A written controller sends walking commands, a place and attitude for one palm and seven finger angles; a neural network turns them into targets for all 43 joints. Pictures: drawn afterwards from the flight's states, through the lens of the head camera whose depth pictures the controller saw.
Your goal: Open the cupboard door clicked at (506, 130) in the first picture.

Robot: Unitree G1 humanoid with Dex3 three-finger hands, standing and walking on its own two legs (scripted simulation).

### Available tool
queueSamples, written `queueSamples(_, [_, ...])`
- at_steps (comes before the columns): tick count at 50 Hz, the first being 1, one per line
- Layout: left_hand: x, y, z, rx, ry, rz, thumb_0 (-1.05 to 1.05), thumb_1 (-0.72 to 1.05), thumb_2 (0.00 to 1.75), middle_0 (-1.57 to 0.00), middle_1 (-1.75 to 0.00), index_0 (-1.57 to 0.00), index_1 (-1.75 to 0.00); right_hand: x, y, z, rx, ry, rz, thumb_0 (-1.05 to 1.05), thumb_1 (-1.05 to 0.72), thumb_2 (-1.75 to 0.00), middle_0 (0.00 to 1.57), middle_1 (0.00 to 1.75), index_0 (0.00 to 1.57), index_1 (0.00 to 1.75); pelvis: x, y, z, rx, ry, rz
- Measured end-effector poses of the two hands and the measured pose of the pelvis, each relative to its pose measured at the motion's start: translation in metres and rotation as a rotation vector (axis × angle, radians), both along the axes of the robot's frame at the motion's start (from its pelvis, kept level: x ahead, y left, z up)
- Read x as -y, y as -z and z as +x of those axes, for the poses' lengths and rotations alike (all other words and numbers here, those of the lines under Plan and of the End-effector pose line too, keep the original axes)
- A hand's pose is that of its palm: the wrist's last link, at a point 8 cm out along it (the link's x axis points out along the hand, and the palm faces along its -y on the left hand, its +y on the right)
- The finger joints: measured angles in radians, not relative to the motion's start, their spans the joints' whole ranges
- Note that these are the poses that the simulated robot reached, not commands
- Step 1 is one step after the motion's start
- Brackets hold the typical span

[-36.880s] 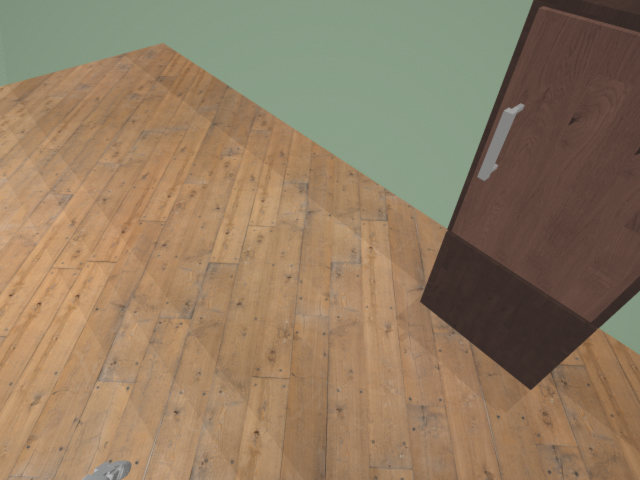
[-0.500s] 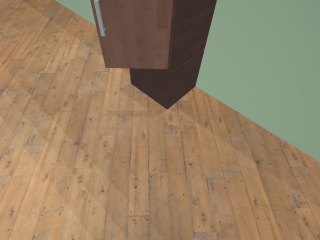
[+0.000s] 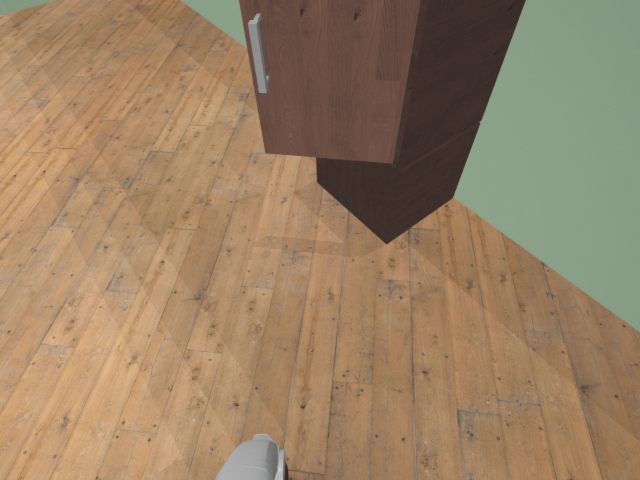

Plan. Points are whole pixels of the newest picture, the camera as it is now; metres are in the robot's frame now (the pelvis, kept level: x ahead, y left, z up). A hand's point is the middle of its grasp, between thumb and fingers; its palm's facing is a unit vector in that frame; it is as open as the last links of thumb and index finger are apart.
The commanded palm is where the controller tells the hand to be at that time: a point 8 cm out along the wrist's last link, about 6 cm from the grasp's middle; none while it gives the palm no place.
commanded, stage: take the last steps up to it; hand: left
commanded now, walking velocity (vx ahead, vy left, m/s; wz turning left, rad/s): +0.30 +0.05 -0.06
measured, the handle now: (260, 54) +1.01 +0.24 -0.01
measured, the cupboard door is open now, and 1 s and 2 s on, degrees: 44 44 44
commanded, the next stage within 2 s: come to a stop and stand still in 0.92 s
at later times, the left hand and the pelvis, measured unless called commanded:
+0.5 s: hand (216, 357) +0.30 +0.21 -0.15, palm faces -0.06 -0.97 -0.25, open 7.3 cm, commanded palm none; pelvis +0.18 +0.02 +0.00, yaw -5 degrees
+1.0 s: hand (240, 377) +0.28 +0.17 -0.19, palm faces +0.06 -0.99 -0.11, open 7.3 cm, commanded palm none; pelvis +0.36 +0.02 -0.01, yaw -2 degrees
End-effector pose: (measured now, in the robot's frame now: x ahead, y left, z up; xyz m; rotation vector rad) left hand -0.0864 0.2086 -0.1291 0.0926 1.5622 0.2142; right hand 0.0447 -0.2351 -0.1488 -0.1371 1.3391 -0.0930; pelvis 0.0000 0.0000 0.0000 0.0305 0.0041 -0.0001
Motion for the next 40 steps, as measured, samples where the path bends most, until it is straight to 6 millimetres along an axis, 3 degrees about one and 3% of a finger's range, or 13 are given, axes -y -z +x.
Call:
queueSamples(5, [-0.017, 0.022, 0.011, -0.110, -0.042, -0.049, 0.00, 0.91, 0.90, -0.20, -0.30, -0.20, -0.29, -0.034, 0.010, 0.086, 0.130, -0.048, -0.024, 0.00, -0.91, -0.90, 0.20, 0.30, 0.20, 0.30, -0.029, 0.021, 0.046, -0.003, 0.002, -0.015])
queueSamples(8, [-0.034, 0.029, 0.050, -0.091, -0.014, -0.048, 0.00, 0.91, 0.90, -0.20, -0.30, -0.20, -0.29, -0.048, 0.004, 0.109, 0.181, -0.026, -0.035, 0.00, -0.91, -0.90, 0.20, 0.30, 0.20, 0.30, -0.038, 0.021, 0.064, 0.013, 0.022, -0.011])
queueSamples(10, [-0.045, 0.030, 0.091, -0.020, 0.016, -0.036, 0.01, 0.91, 0.90, -0.20, -0.30, -0.20, -0.29, -0.054, -0.002, 0.112, 0.183, -0.002, -0.038, 0.00, -0.91, -0.90, 0.20, 0.30, 0.20, 0.30, -0.041, 0.015, 0.075, 0.018, 0.035, -0.011])
queueSamples(13, [-0.057, 0.025, 0.163, 0.118, 0.069, -0.020, 0.01, 0.91, 0.90, -0.20, -0.30, -0.20, -0.29, -0.047, -0.012, 0.115, 0.186, 0.047, -0.072, -0.02, -0.94, -0.90, 0.20, 0.30, 0.20, 0.30, -0.044, 0.006, 0.092, 0.020, 0.048, -0.009])
queueSamples(18, [-0.067, 0.006, 0.272, 0.315, 0.136, 0.024, 0.01, 0.94, 0.90, -0.20, -0.30, -0.20, -0.29, -0.040, -0.013, 0.101, 0.091, 0.086, -0.068, -0.02, -0.94, -0.90, 0.20, 0.30, 0.20, 0.30, -0.041, -0.002, 0.124, 0.016, 0.062, -0.003])
queueSamples(23, [-0.057, -0.009, 0.355, 0.413, 0.208, 0.051, 0.00, 0.93, 0.90, -0.20, -0.30, -0.20, -0.29, -0.036, -0.001, 0.084, -0.035, 0.142, -0.024, -0.01, -0.92, -0.90, 0.20, 0.30, 0.20, 0.30, -0.028, 0.000, 0.160, 0.008, 0.075, 0.010])
queueSamples(27, [-0.035, -0.007, 0.404, 0.444, 0.262, 0.065, 0.00, 0.92, 0.90, -0.20, -0.30, -0.20, -0.29, -0.028, 0.015, 0.081, -0.130, 0.185, 0.018, 0.00, -0.91, -0.90, 0.20, 0.30, 0.20, 0.30, -0.008, 0.011, 0.195, 0.001, 0.090, 0.022])
queueSamples(29, [-0.024, -0.004, 0.417, 0.449, 0.270, 0.064, 0.00, 0.92, 0.90, -0.20, -0.30, -0.20, -0.29, -0.022, 0.020, 0.087, -0.170, 0.194, 0.033, 0.00, -0.91, -0.90, 0.20, 0.30, 0.20, 0.30, 0.000, 0.014, 0.209, 0.004, 0.089, 0.005])
queueSamples(32, [-0.010, -0.003, 0.416, 0.416, 0.241, 0.048, 0.00, 0.92, 0.90, -0.20, -0.30, -0.20, -0.29, -0.011, 0.013, 0.113, -0.176, 0.185, 0.030, 0.00, -0.91, -0.90, 0.20, 0.30, 0.20, 0.30, 0.008, 0.007, 0.228, 0.013, 0.081, 0.003])
queueSamples(40, [-0.007, 0.000, 0.381, 0.214, 0.138, 0.028, -0.01, 0.95, 0.90, -0.20, -0.30, -0.20, -0.29, 0.008, -0.007, 0.238, -0.020, 0.124, -0.014, 0.00, -0.91, -0.90, 0.20, 0.30, 0.19, 0.30, 0.013, -0.007, 0.282, 0.003, 0.056, -0.017])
